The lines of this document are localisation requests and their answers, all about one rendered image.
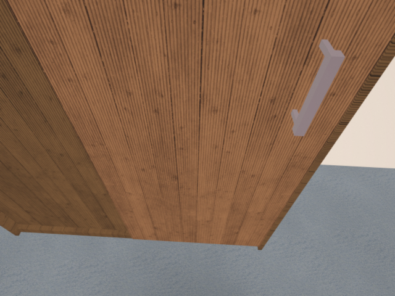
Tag handle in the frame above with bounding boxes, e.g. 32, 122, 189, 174
291, 39, 345, 136

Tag wardrobe door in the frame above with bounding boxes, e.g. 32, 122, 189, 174
0, 0, 128, 231
6, 0, 395, 247

